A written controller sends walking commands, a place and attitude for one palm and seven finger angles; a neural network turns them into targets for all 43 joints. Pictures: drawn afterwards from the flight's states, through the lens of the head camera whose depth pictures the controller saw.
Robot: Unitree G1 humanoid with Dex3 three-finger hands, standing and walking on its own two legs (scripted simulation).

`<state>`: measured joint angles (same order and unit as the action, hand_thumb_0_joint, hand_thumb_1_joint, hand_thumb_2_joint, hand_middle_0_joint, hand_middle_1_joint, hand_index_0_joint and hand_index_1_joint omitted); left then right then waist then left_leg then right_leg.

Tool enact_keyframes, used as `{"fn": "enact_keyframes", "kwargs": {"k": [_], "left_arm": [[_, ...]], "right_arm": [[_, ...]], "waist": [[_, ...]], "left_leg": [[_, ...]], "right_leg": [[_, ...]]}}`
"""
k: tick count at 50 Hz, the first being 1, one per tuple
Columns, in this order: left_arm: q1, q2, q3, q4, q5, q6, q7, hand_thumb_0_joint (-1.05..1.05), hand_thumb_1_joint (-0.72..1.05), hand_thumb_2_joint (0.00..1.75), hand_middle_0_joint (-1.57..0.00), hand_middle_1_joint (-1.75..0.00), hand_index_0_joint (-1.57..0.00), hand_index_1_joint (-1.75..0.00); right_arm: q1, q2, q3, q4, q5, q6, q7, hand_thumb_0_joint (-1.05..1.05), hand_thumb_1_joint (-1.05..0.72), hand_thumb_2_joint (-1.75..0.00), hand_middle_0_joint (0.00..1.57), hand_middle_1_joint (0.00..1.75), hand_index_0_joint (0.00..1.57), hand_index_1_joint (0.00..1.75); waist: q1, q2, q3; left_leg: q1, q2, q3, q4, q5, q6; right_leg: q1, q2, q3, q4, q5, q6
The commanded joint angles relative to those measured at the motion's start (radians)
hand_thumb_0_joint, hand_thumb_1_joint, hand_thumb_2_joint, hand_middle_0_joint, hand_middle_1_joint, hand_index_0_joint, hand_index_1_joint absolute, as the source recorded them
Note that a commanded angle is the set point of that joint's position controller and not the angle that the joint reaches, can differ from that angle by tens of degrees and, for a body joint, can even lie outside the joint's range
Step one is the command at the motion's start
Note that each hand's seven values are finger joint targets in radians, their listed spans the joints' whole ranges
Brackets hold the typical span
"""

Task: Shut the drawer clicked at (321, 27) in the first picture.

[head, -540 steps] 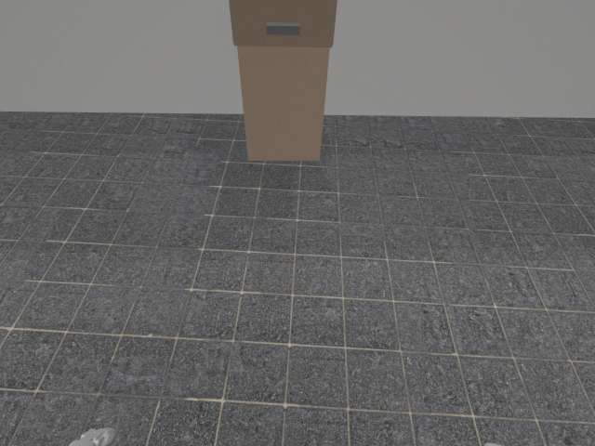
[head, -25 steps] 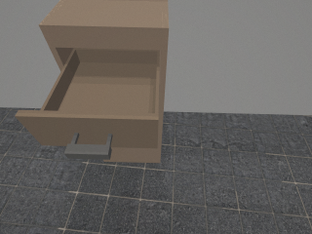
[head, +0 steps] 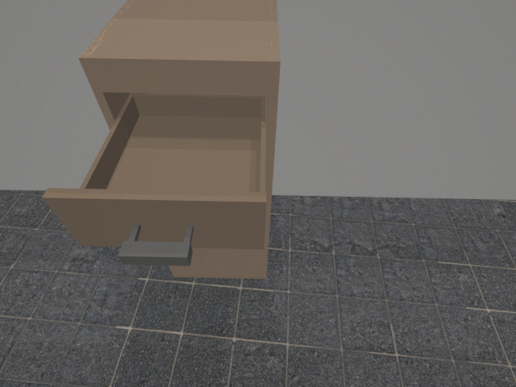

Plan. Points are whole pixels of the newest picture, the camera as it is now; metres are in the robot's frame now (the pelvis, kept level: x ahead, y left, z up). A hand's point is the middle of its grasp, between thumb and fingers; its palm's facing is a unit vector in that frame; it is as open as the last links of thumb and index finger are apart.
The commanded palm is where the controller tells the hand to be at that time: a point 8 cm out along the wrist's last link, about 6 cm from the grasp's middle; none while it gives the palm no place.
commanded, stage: look again from close up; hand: left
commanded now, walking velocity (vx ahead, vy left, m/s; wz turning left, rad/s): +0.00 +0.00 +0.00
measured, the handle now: (159, 241) +0.33 +0.18 +0.04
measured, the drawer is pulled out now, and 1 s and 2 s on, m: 0.29 0.29 0.29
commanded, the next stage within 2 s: raise the hand and make a fist in 0.44 s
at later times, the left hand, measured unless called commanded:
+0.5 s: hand out of the picture +0.02 +0.18 -0.17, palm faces +0.00 -0.98 -0.18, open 7.3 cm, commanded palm none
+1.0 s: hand out of the picture +0.12 +0.15 -0.01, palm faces +0.10 -0.99 -0.05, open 5.9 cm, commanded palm +0.11 +0.21 +0.00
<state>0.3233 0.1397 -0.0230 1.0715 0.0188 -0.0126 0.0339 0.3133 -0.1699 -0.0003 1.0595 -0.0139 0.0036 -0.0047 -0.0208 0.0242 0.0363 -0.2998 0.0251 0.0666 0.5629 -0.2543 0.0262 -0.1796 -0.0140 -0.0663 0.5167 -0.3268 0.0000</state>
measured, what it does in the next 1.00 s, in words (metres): lowers itself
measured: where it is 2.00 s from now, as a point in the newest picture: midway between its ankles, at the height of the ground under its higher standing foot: outside the picture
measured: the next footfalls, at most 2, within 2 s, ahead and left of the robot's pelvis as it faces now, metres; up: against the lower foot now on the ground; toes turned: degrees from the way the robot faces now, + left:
none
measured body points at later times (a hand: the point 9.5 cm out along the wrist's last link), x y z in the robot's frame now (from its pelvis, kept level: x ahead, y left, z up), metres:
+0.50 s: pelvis +0.02 +0.01 +0.00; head +0.03 +0.02 +0.45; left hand +0.02 +0.23 -0.16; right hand +0.03 -0.22 -0.15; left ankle +0.03 +0.10 -0.73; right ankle -0.03 -0.12 -0.73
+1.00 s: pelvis -0.03 -0.03 -0.07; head +0.00 -0.03 +0.38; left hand +0.11 +0.20 -0.01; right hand +0.23 -0.25 -0.10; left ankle +0.03 +0.10 -0.73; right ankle -0.03 -0.12 -0.73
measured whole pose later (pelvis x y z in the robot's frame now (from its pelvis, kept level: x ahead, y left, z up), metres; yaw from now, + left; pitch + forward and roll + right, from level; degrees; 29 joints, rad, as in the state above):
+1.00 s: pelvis -0.03 -0.03 -0.07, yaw +3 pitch +9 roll -1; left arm 0.63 0.18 0.08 -0.10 -0.22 -0.51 -0.22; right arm 0.13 -0.24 -0.06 0.50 0.02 -0.21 -0.02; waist 0.04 0.01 -0.13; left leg -0.81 0.04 -0.01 1.08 -0.43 -0.01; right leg -0.68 0.00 -0.12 1.08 -0.56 -0.05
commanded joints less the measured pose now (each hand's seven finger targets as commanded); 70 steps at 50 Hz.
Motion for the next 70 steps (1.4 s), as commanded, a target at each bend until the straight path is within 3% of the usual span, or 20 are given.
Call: {"fn": "enact_keyframes", "kwargs": {"k": [1,26,27,28,29,30,31,32,33,35,37,40,42,45,47,50,53,60,66,70], "left_arm": [[0.034,0.113,0.026,-0.058,-0.005,-0.014,0.012,0.0,0.9,0.9,-0.2,-0.3,-0.2,-0.3],[0.049,0.12,0.026,0.001,-0.005,-0.009,0.01,0.0,0.9,0.9,-0.2,-0.3,-0.2,-0.3],[0.072,0.126,0.024,0.015,0.012,-0.022,0.046,0.0,0.9,0.9,-0.2,-0.3,-0.2,-0.3],[-0.613,0.333,0.147,-1.585,-0.187,-0.217,0.048,0.0,0.9,0.9,-0.22,-0.32,-0.22,-0.32],[-0.159,0.267,0.126,-1.372,-0.109,-0.169,0.093,0.0,0.9,0.9,-0.24,-0.34,-0.24,-0.34],[0.151,0.06,0.005,-1.191,-0.132,-0.035,0.126,0.0,0.9,0.9,-0.26,-0.37,-0.26,-0.37],[0.138,-0.076,-0.096,-1.19,-0.15,-0.017,0.107,0.0,0.9,0.9,-0.28,-0.39,-0.28,-0.39],[0.071,-0.033,-0.063,-1.239,-0.155,-0.053,0.095,0.0,0.9,0.9,-0.3,-0.41,-0.3,-0.41],[0.09,0.03,0.003,-1.222,-0.145,-0.104,0.081,0.0,0.9,0.9,-0.32,-0.43,-0.32,-0.43],[0.372,-0.015,0.031,-1.09,-0.162,-0.208,0.006,0.0,0.9,0.9,-0.36,-0.47,-0.36,-0.47],[0.427,-0.068,0.02,-1.018,-0.193,-0.353,-0.114,0.0,0.9,0.9,-0.4,-0.52,-0.4,-0.52],[0.412,0.073,0.146,-1.073,-0.215,-0.573,-0.275,0.0,0.9,0.9,-0.46,-0.58,-0.46,-0.58],[0.313,0.145,0.171,-1.327,-0.214,-0.66,-0.301,0.0,0.9,0.9,-0.5,-0.62,-0.5,-0.62],[0.232,0.173,0.22,-1.456,-0.256,-0.628,-0.252,0.0,0.9,0.9,-0.56,-0.69,-0.56,-0.69],[0.161,0.121,0.162,-1.488,-0.281,-0.593,-0.236,0.0,0.9,0.9,-0.6,-0.73,-0.6,-0.73],[0.061,0.165,0.143,-1.496,-0.275,-0.549,-0.249,0.0,0.9,0.9,-0.66,-0.8,-0.66,-0.8],[0.095,0.192,0.148,-1.46,-0.283,-0.471,-0.307,0.0,0.9,0.9,-0.72,-0.86,-0.72,-0.86],[0.267,0.242,0.329,-1.358,-0.333,-0.312,-0.305,0.0,0.9,0.9,-0.86,-1.01,-0.86,-1.01],[0.347,0.18,0.275,-1.458,-0.335,-0.371,-0.307,0.0,0.9,0.9,-0.98,-1.14,-0.98,-1.14],[0.36,0.159,0.215,-1.539,-0.326,-0.398,-0.307,0.0,0.9,0.9,-1.06,-1.23,-1.06,-1.23]], "right_arm": [[0.041,-0.094,-0.006,-0.061,-0.001,-0.03,-0.01,0.0,-0.9,-0.9,0.2,0.3,0.2,0.3],[-0.019,-0.098,-0.002,0.029,0.006,-0.039,-0.021,0.0,-0.9,-0.9,0.2,0.3,0.2,0.3],[-0.053,-0.132,-0.007,-0.039,0.012,-0.04,-0.017,0.0,-0.9,-0.9,0.2,0.3,0.2,0.3],[-0.013,-0.276,-0.051,-0.386,0.055,-0.183,-0.048,0.0,-0.9,-0.9,0.2,0.3,0.2,0.3],[-0.096,-0.18,-0.008,-0.333,0.045,-0.286,-0.079,0.0,-0.9,-0.9,0.2,0.3,0.2,0.3],[-0.096,-0.142,-0.03,-0.327,0.058,-0.316,-0.069,0.0,-0.9,-0.9,0.2,0.3,0.2,0.3],[-0.064,-0.142,-0.026,-0.311,0.061,-0.322,-0.059,0.0,-0.9,-0.9,0.2,0.3,0.2,0.3],[-0.091,-0.174,-0.049,-0.362,0.052,-0.333,-0.055,0.0,-0.9,-0.9,0.2,0.3,0.2,0.3],[-0.095,-0.202,-0.064,-0.386,0.034,-0.334,-0.05,0.0,-0.9,-0.9,0.2,0.3,0.2,0.3],[-0.141,-0.193,-0.076,-0.454,0.024,-0.324,-0.029,0.0,-0.9,-0.9,0.2,0.3,0.2,0.3],[-0.185,-0.19,-0.085,-0.506,0.016,-0.298,-0.006,0.0,-0.9,-0.9,0.2,0.3,0.2,0.3],[-0.226,-0.188,-0.105,-0.576,0.021,-0.284,0.03,0.0,-0.9,-0.9,0.2,0.3,0.2,0.3],[-0.234,-0.172,-0.108,-0.657,0.016,-0.289,0.033,0.0,-0.9,-0.9,0.2,0.3,0.2,0.3],[-0.205,-0.163,-0.094,-0.685,0.027,-0.263,0.005,0.0,-0.9,-0.9,0.2,0.3,0.2,0.3],[-0.198,-0.159,-0.075,-0.71,0.04,-0.252,-0.02,0.0,-0.9,-0.9,0.2,0.3,0.2,0.3],[-0.168,-0.17,-0.06,-0.702,0.047,-0.258,-0.054,0.0,-0.9,-0.9,0.2,0.3,0.2,0.3],[-0.16,-0.172,-0.049,-0.701,0.059,-0.263,-0.07,0.0,-0.9,-0.9,0.2,0.3,0.2,0.3],[-0.207,-0.146,-0.045,-0.671,0.065,-0.259,-0.082,0.0,-0.9,-0.9,0.2,0.3,0.2,0.3],[-0.176,-0.145,-0.056,-0.663,0.066,-0.295,-0.064,0.0,-0.9,-0.9,0.2,0.3,0.2,0.3],[-0.17,-0.156,-0.059,-0.661,0.066,-0.331,-0.054,0.0,-0.9,-0.9,0.2,0.3,0.2,0.3]], "waist": [[0.012,-0.019,0.028],[0.027,-0.023,0.01],[0.026,-0.016,0.047],[-0.08,0.171,-0.473],[0.028,0.287,-0.496],[-0.006,0.23,-0.328],[-0.02,0.132,-0.183],[-0.032,0.054,-0.071],[-0.047,-0.042,-0.078],[0.018,-0.139,-0.086],[0.038,-0.292,-0.093],[0.077,-0.106,-0.162],[0.085,0.077,-0.36],[0.041,0.082,-0.332],[-0.01,0.038,-0.24],[-0.049,-0.017,-0.192],[-0.028,0.012,-0.223],[0.053,-0.106,-0.241],[0.048,-0.097,-0.243],[0.031,-0.072,-0.227]], "left_leg": [[-0.005,0.075,-0.132,-0.137,0.051,0.026],[0.136,0.077,-0.093,-0.181,0.231,0.022],[0.089,0.105,-0.106,-0.015,0.456,-0.002],[0.424,0.009,-0.115,-0.109,0.506,-0.022],[0.517,0.075,-0.134,-0.144,0.626,-0.029],[0.358,0.06,-0.142,-0.18,0.586,-0.063],[0.258,0.052,-0.127,-0.153,0.489,-0.04],[0.149,0.044,-0.134,-0.108,0.322,-0.025],[0.071,0.019,-0.13,-0.047,0.183,-0.016],[-0.041,0.001,-0.108,0.04,0.164,-0.022],[-0.191,-0.002,-0.085,0.141,0.122,-0.035],[-0.326,-0.018,-0.057,0.268,0.046,-0.041],[-0.274,-0.015,-0.042,0.325,0.065,-0.02],[-0.294,-0.01,-0.071,0.343,-0.032,-0.006],[-0.355,-0.017,-0.072,0.368,-0.149,0.003],[-0.387,-0.013,-0.075,0.408,-0.2,0.012],[-0.365,-0.014,-0.077,0.391,-0.16,0.014],[-0.316,-0.017,-0.097,0.308,-0.025,0.005],[-0.236,-0.023,-0.087,0.255,0.065,0.006],[-0.178,-0.021,-0.085,0.232,0.082,0.013]], "right_leg": [[-0.056,-0.068,0.087,-0.084,0.013,-0.052],[-0.016,-0.097,0.086,-0.13,0.185,-0.015],[-0.06,-0.113,0.122,-0.131,0.366,-0.013],[-0.029,-0.015,-0.003,-0.027,0.416,-0.027],[-0.094,0.002,0.002,0.091,0.179,-0.042],[-0.179,0.009,-0.023,0.159,0.004,-0.026],[-0.219,0.001,-0.019,0.125,-0.008,-0.013],[-0.252,0.002,-0.033,0.068,-0.008,-0.013],[-0.276,0.01,-0.045,0.024,0.027,-0.017],[-0.292,0.022,-0.062,0.051,0.078,-0.021],[-0.397,0.037,-0.078,0.192,0.083,-0.018],[-0.468,0.015,-0.017,0.319,0.073,-0.036],[-0.473,0.017,0.021,0.384,0.048,-0.042],[-0.527,0.031,0.033,0.362,-0.052,-0.035],[-0.567,0.017,0.086,0.282,-0.202,-0.022],[-0.588,0.006,0.16,0.198,-0.345,-0.009],[-0.51,-0.011,0.186,0.159,-0.304,-0.002],[-0.311,-0.045,0.174,0.139,0.024,0.052],[-0.271,-0.038,0.126,0.163,0.253,0.063],[-0.305,-0.013,0.073,0.168,0.216,0.036]]}}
